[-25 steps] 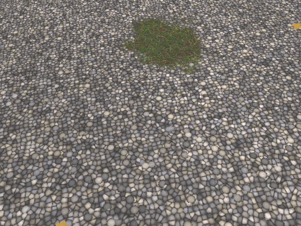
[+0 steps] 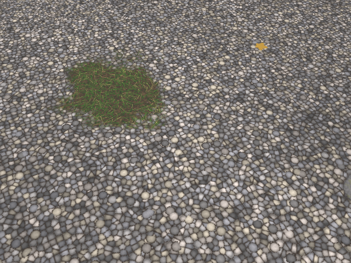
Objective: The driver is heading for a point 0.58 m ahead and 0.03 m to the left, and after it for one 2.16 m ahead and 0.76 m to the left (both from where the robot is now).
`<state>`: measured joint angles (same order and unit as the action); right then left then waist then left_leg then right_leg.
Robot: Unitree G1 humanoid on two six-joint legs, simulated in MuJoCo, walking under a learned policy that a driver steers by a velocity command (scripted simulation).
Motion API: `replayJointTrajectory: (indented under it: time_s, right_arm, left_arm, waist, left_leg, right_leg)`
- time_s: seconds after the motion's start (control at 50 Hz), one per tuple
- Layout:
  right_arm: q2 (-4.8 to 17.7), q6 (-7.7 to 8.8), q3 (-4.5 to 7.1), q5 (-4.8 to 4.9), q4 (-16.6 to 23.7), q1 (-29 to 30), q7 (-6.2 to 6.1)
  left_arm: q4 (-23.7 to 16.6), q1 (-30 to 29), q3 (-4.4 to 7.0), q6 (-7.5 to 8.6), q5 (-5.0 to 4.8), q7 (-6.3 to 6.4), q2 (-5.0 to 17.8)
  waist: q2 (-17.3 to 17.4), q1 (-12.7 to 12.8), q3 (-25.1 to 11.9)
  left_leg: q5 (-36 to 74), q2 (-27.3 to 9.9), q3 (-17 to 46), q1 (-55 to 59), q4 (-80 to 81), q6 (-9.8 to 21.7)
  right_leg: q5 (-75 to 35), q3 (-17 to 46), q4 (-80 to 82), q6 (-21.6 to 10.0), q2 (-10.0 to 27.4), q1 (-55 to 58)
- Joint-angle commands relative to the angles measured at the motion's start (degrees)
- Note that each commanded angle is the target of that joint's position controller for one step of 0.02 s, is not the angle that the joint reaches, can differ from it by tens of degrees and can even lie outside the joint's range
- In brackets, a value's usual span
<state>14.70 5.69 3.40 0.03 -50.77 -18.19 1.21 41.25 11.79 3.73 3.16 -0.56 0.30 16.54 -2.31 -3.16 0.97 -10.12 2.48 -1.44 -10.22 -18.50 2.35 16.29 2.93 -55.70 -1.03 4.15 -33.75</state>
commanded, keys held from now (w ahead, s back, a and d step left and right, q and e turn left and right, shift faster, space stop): w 0.66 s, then q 0.34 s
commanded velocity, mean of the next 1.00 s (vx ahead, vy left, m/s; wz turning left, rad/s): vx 0.42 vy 0.00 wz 0.05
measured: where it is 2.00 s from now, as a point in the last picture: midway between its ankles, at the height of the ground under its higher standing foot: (176, 240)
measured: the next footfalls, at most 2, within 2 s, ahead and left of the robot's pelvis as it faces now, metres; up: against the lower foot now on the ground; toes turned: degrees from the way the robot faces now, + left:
right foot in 0.24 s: +0.29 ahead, -0.16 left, +0.00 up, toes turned -2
left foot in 0.76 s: +0.60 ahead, +0.07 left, +0.00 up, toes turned +2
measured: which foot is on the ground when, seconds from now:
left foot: down 0.00-0.26, up 0.28-0.74, down 0.76-1.00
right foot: up 0.00-0.22, down 0.24-0.78, up 0.80-1.00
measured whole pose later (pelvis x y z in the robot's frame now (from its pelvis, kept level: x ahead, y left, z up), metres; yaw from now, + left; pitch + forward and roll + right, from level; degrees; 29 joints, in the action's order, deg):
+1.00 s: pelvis +0.49 -0.01 -0.01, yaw +7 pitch +3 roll -1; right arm 16.8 1.6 3.3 -0.5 -44.8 -9.6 1.1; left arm 43.6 8.6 3.2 1.4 0.5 2.7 17.7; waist -1.1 -1.1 3.9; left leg -4.6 4.9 2.5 -21.9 -24.1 4.5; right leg 24.2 3.9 -59.4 3.4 1.9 -32.6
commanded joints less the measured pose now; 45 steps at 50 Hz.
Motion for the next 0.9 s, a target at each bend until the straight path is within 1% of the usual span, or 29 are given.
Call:
replayJointTrajectory:
  time_s: [0.02,0.08,0.12,0.16,0.2,0.22,0.24,0.26,0.28,0.3,0.32,0.34,0.36,0.38,0.44,0.5,0.56,0.64,0.68,0.72,0.74,0.76,0.78,0.8,0.82,0.84,0.86,0.88,0.9]
  right_arm:
    - [10.1,0.63,2.06,0.61,3.7,3.1,-0.59]
    - [10.9,0.04,2.04,1.16,2.6,0.6,-0.64]
    - [11.2,-0.44,1.98,1.44,1.5,-1.7,-0.59]
    - [11.7,-1.02,2.04,1.66,0.7,-2.7,-0.65]
    - [12.7,-1.67,2.27,1.79,0.3,-2.1,-0.87]
    - [12.6,-1.89,2.12,1.92,0.4,-1.5,-1.02]
    - [10.9,-1.92,1.45,1.48,0.6,-1.6,-1.14]
    - [7.3,-1.59,-0.09,-0.51,2.5,-1.8,-1.25]
    - [2.8,-0.33,-1.37,0.30,3.2,-7.4,-0.95]
    - [9.3,0.43,0.13,1.53,2.9,-3.4,-0.62]
    - [10.8,0.87,0.64,2.23,4.3,1.2,-0.35]
    - [9.9,0.81,0.55,1.76,4.3,3.0,-0.59]
    - [9.4,0.47,0.73,0.87,4.3,3.6,-0.68]
    - [8.5,-0.10,0.71,0.78,4.1,2.6,-0.59]
    - [6.2,-1.57,0.34,0.44,4.3,3.2,-0.80]
    - [5.5,-1.65,0.03,-0.11,6.1,8.9,-0.73]
    - [4.3,-1.12,-0.59,0.18,7.6,14.8,-0.07]
    - [4.6,-0.62,-0.92,0.77,10.0,21.3,0.96]
    - [5.2,-0.35,-0.82,0.69,10.8,22.0,1.63]
    - [6.7,-0.17,-0.25,0.22,10.0,18.4,2.10]
    - [8.1,-0.08,0.55,-0.15,8.5,13.1,2.08]
    - [10.5,-0.09,1.70,-0.39,6.5,6.7,1.77]
    - [15.5,-0.40,2.82,-1.11,6.1,0.7,1.19]
    - [17.0,-0.94,2.76,-0.71,6.1,0.7,1.25]
    - [13.2,-1.66,2.14,0.34,6.8,-0.3,1.24]
    - [12.1,-1.92,1.87,0.55,7.9,4.1,1.01]
    - [11.0,-2.29,1.66,0.56,8.6,7.3,0.68]
    - [10.3,-2.64,1.54,0.30,9.1,9.3,0.31]
    - [10.3,-2.87,1.61,-0.34,9.5,10.1,0.11]
  left_arm:
    - [-4.7,-3.5,-0.37,0.99,0.20,-0.46,1.1]
    - [-5.6,-8.4,-0.64,1.29,-0.24,-1.06,1.3]
    - [-6.6,-11.3,-0.61,1.39,-0.56,-1.46,1.8]
    - [-7.5,-13.1,-0.44,1.56,-0.70,-1.91,2.5]
    - [-7.2,-10.7,0.19,1.73,-0.54,-2.13,4.0]
    - [-5.7,-5.7,1.10,1.71,-0.17,-1.94,5.5]
    - [-3.2,2.8,2.55,1.59,0.11,-1.47,8.3]
    - [-1.6,13.3,3.78,1.16,0.74,-0.71,13.2]
    - [-0.8,13.8,3.92,0.91,0.67,-1.19,15.7]
    - [-1.3,12.4,2.53,1.02,0.06,-1.45,10.2]
    - [-1.7,8.7,1.74,1.25,-0.07,-1.48,8.3]
    - [-2.1,5.2,1.29,1.35,0.32,-1.64,7.2]
    - [-2.3,2.7,0.95,1.47,0.67,-1.85,5.9]
    - [-2.2,1.4,0.77,1.72,1.07,-1.88,5.2]
    - [-0.8,1.6,1.14,2.76,0.61,-1.71,6.0]
    - [1.0,3.8,1.48,2.70,0.49,-1.00,7.2]
    - [2.6,6.3,1.61,2.34,0.18,-0.49,8.1]
    - [5.6,10.8,1.83,1.57,-0.37,-0.24,9.0]
    - [6.6,10.7,1.95,0.87,-0.31,0.07,9.2]
    - [6.9,9.4,2.16,0.16,0.17,0.58,9.8]
    - [6.7,7.8,2.17,-0.18,0.21,0.91,10.0]
    - [6.2,8.1,1.78,-0.39,0.56,1.25,9.1]
    - [4.2,10.6,0.82,-0.05,2.46,1.64,6.9]
    - [5.2,19.2,-1.23,0.73,2.68,0.66,0.9]
    - [6.2,16.4,0.00,1.28,1.31,0.23,6.8]
    - [3.8,9.7,0.48,1.38,-0.33,0.27,8.2]
    - [3.1,5.9,0.51,1.03,-0.22,0.92,8.1]
    - [2.5,4.2,0.86,0.37,0.55,1.64,8.3]
    - [1.9,4.6,1.07,-0.50,0.87,2.05,8.1]
  waist:
    - [6.8,0.9,-0.6]
    - [6.9,-0.8,0.3]
    - [7.1,-1.7,1.0]
    - [7.5,-1.5,1.7]
    - [7.9,1.1,0.6]
    - [7.4,4.1,-2.3]
    - [6.0,7.9,-7.7]
    - [-3.2,11.2,-16.5]
    - [-16.9,7.4,-21.5]
    - [-9.0,9.2,-16.3]
    - [-6.5,8.4,-9.4]
    - [-2.3,6.7,-6.1]
    - [-1.7,5.1,-3.5]
    - [-3.0,3.4,-3.2]
    - [-2.2,1.9,-2.0]
    - [-0.5,3.1,-0.2]
    - [-0.6,5.2,1.3]
    - [-0.5,7.5,2.9]
    - [-1.0,6.7,3.3]
    - [-2.5,4.6,0.1]
    - [-2.8,1.7,-3.4]
    - [-1.2,-1.0,-8.0]
    - [7.1,-1.1,-15.8]
    - [18.9,2.7,-24.3]
    - [11.2,-0.5,-26.9]
    - [9.2,-0.5,-18.3]
    - [4.5,0.4,-12.2]
    - [3.3,1.7,-8.7]
    - [4.6,3.4,-7.8]
  left_leg:
    - [9.5,-14.9,11.5,2.5,10.6,10.3]
    - [10.5,-13.6,7.6,2.1,10.3,8.8]
    - [10.4,-14.7,7.6,4.1,9.4,8.4]
    - [11.3,-16.4,8.1,7.0,7.8,7.6]
    - [17.8,-17.1,7.5,8.6,3.8,6.4]
    - [26.0,-15.4,5.4,7.9,-2.2,5.2]
    - [28.3,-12.5,2.7,3.8,-13.0,3.4]
    - [10.4,-8.7,-0.4,-8.2,-32.6,0.8]
    - [-22.7,-0.3,2.3,-27.4,-48.2,-1.3]
    - [-22.6,-3.8,6.9,-33.9,-53.9,-0.7]
    - [-16.8,-6.2,5.9,-36.1,-53.6,0.1]
    - [-11.9,-8.4,4.9,-33.7,-51.3,-0.2]
    - [-8.8,-9.7,4.9,-31.5,-48.0,-0.7]
    - [-6.7,-10.8,5.3,-28.2,-46.5,-1.1]
    - [-2.7,-11.0,4.7,-27.1,-41.6,-2.6]
    - [6.1,-10.8,4.5,-29.7,-31.8,-3.6]
    - [14.5,-9.0,3.0,-27.1,-21.1,-3.4]
    - [15.5,-7.3,2.3,-26.8,-14.0,-2.3]
    - [12.3,-6.6,2.4,-27.2,-11.4,-0.8]
    - [9.8,-4.3,0.8,-21.0,-10.3,1.0]
    - [11.1,-2.0,-0.9,-13.4,-9.2,2.2]
    - [18.4,-1.4,-0.9,-3.1,-7.8,3.5]
    - [40.8,-11.9,11.8,14.9,-13.1,7.6]
    - [47.1,-25.0,34.0,32.1,-11.1,19.5]
    - [39.5,-23.0,35.1,30.2,-7.7,18.7]
    - [35.8,-20.4,28.3,23.1,-6.3,16.6]
    - [33.6,-18.0,23.8,14.8,-4.5,14.8]
    - [32.1,-16.8,21.7,7.0,-2.7,14.2]
    - [30.2,-15.5,20.8,1.3,-0.8,13.9]
  right_leg:
    - [-8.3,-0.2,10.2,0.7,2.1,-2.8]
    - [-15.6,-2.1,18.8,1.1,0.3,1.3]
    - [-16.4,-2.5,21.7,0.8,-0.5,2.0]
    - [-14.0,-2.5,24.1,-0.4,-1.0,2.4]
    - [-11.7,-3.5,26.9,-2.1,-2.2,7.5]
    - [-11.8,-4.8,28.8,-3.4,-3.6,15.3]
    - [-12.2,-3.9,28.5,-5.2,-2.8,27.9]
    - [-14.0,10.8,27.2,-9.4,9.9,44.2]
    - [-1.3,35.8,35.4,-17.5,19.0,55.9]
    - [5.7,35.3,38.1,-15.7,17.2,52.1]
    - [3.0,27.3,39.1,-13.7,15.1,45.3]
    - [-2.8,21.6,40.4,-12.9,12.6,38.4]
    - [-7.6,17.6,42.1,-12.5,10.7,32.9]
    - [-10.6,15.1,43.7,-12.3,9.6,29.2]
    - [-16.5,9.9,47.0,-13.3,8.7,25.2]
    - [-19.0,6.0,48.3,-12.8,7.8,25.7]
    - [-18.3,2.1,48.8,-11.0,6.2,25.6]
    - [-17.5,1.9,47.1,-10.5,8.3,31.1]
    - [-23.1,1.2,44.0,-9.3,9.6,35.4]
    - [-36.8,-0.6,38.0,-7.0,9.3,37.9]
    - [-46.0,-2.6,31.6,-5.3,7.6,37.9]
    - [-47.0,-5.4,21.8,-2.9,4.5,35.1]
    - [-26.9,-7.6,4.6,0.4,0.6,21.7]
    - [20.4,-4.3,-15.1,4.1,-8.4,2.4]
    - [21.6,3.2,-20.3,3.9,-6.4,0.4]
    - [18.4,2.4,-20.4,3.5,-4.3,-3.7]
    - [14.7,1.3,-18.0,3.6,-2.4,-4.3]
    - [11.6,1.3,-15.2,3.8,-1.1,-2.5]
    - [9.9,1.9,-12.9,3.8,-0.5,1.4]
Velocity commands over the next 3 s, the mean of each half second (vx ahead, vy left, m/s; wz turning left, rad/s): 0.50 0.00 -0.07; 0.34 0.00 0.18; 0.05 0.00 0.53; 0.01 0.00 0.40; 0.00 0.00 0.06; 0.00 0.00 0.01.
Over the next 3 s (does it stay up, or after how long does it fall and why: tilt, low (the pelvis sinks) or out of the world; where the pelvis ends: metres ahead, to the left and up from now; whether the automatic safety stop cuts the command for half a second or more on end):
stays up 0.57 -0.02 -0.01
